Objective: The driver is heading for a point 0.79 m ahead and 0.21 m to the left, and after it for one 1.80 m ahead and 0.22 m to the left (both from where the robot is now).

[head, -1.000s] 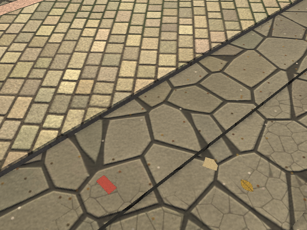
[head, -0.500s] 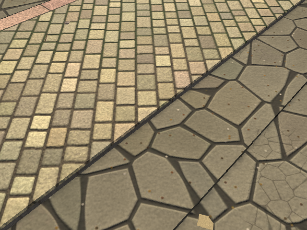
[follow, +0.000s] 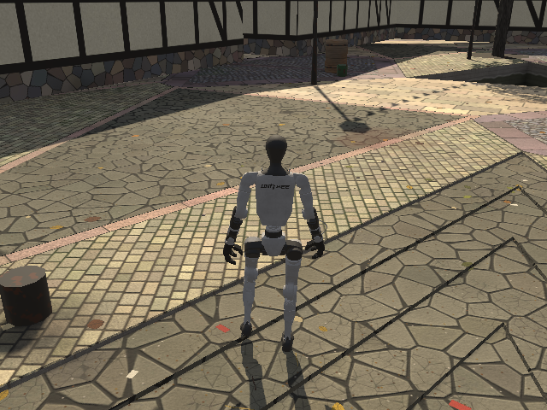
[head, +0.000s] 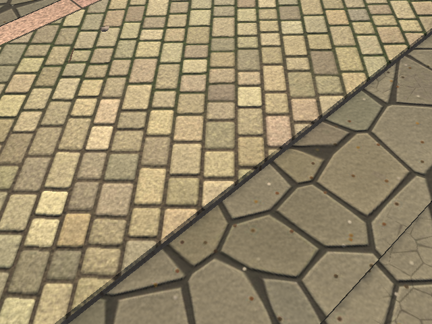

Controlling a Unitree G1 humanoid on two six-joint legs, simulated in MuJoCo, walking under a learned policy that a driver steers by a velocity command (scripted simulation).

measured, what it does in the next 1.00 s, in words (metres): walks ahead, turning left: left foot 0.03 m higher, then right foot 0.03 m lower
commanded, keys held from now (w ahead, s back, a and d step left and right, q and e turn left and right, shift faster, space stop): q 0.42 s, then w+q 0.20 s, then w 0.38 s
